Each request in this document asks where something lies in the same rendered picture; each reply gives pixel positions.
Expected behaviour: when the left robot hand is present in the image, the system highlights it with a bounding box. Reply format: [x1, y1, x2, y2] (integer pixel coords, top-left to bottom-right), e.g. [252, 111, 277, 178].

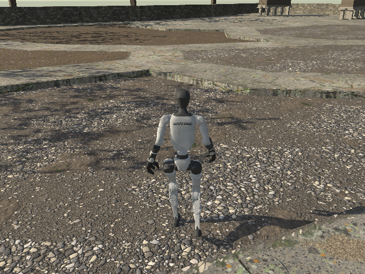
[146, 160, 159, 175]

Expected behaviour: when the robot right upper arm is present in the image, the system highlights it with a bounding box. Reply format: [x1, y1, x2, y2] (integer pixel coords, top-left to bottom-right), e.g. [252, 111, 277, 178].
[195, 115, 211, 146]

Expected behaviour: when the robot left upper arm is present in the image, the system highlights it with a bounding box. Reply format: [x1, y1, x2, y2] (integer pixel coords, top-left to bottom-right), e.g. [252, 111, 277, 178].
[155, 114, 171, 146]

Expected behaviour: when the right robot hand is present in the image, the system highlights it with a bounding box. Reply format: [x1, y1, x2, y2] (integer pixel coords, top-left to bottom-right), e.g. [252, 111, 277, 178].
[203, 152, 216, 163]

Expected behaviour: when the robot right foot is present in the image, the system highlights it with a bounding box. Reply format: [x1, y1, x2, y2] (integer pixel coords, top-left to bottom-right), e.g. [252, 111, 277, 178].
[193, 227, 202, 237]

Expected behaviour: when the left robot forearm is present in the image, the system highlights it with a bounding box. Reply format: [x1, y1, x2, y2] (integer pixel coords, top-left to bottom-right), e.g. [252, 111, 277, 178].
[148, 138, 160, 163]

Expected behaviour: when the left robot thigh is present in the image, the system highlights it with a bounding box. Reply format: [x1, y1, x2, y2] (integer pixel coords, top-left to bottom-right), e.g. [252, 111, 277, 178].
[163, 159, 179, 193]

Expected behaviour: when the right robot forearm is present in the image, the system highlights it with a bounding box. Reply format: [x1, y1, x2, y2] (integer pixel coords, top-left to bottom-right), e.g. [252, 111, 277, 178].
[205, 137, 215, 155]

